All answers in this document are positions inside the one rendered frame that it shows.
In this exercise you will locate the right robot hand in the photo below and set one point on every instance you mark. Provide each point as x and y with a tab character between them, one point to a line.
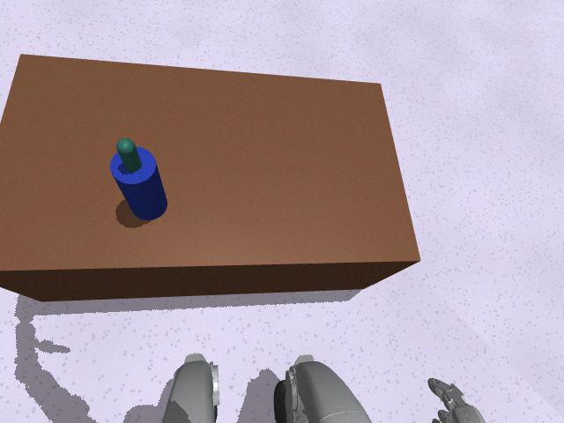
454	401

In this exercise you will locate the bottle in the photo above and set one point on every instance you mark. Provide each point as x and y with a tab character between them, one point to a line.
137	175

